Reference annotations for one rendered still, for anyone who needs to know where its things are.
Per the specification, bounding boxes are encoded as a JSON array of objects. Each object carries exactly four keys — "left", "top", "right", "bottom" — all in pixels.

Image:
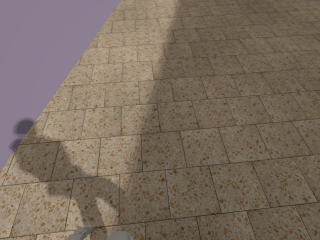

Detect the left robot hand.
[{"left": 67, "top": 225, "right": 93, "bottom": 240}]

